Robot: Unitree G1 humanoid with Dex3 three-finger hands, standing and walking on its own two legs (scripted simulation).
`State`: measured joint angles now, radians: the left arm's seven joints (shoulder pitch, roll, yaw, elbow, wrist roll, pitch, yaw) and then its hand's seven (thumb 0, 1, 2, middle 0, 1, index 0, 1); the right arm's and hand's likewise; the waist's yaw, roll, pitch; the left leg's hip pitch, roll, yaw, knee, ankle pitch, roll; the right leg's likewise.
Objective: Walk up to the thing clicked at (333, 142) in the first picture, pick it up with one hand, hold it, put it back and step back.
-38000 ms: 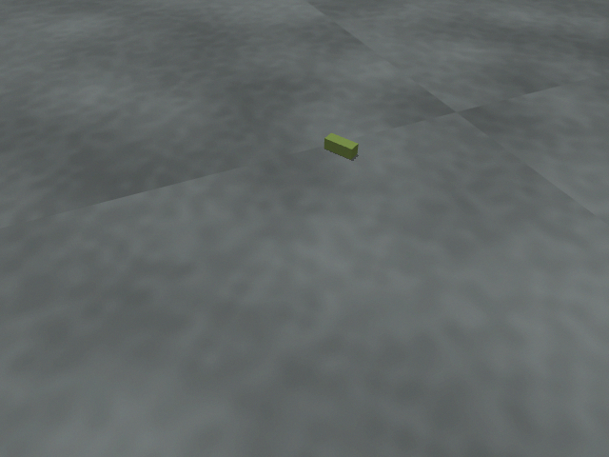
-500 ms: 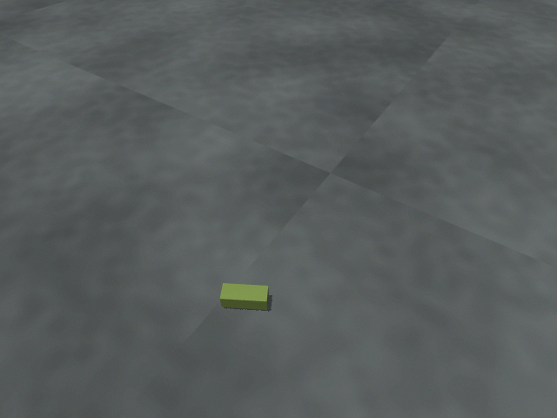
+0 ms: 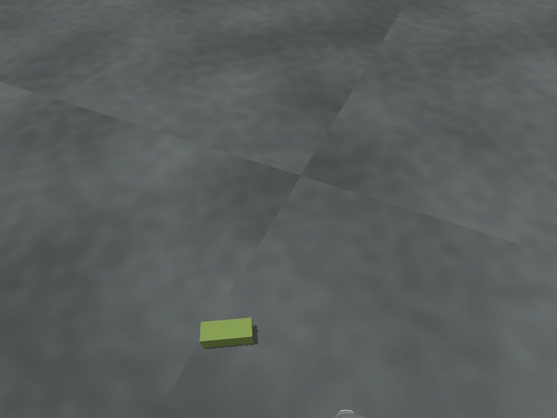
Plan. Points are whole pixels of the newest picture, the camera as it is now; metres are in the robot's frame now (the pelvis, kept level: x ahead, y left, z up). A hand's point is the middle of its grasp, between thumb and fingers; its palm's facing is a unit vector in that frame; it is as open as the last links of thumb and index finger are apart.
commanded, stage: walk up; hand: left
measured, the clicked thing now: (227, 332) +0.53 +0.21 -0.73
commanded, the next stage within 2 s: none
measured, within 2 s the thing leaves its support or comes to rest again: neither
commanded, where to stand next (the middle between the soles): +0.15 -0.05 m, yaw +2 degrees
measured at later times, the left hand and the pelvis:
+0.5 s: hand (147, 384) +0.23 +0.24 -0.17, palm faces -0.03 -0.94 -0.33, open 7.4 cm; pelvis +0.12 -0.01 -0.02, yaw -1 degrees
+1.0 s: hand out of the picture +0.15 +0.24 -0.15, palm faces -0.04 -0.91 -0.41, open 7.4 cm; pelvis +0.08 -0.03 -0.01, yaw -1 degrees
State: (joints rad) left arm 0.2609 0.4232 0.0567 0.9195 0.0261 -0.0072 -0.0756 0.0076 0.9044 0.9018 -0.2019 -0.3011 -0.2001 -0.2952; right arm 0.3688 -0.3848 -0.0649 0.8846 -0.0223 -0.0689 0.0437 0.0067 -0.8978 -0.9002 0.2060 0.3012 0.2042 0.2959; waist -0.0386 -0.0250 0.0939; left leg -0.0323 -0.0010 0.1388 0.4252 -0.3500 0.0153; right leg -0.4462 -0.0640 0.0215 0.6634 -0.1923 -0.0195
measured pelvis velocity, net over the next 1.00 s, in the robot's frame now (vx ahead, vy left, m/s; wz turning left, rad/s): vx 0.08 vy -0.03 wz -0.02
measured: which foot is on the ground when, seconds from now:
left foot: down 0.00-0.10, up 0.12-0.42, down 0.44-1.00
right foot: up 0.00-0.04, down 0.06-0.48, up 0.50-0.76, down 0.78-1.00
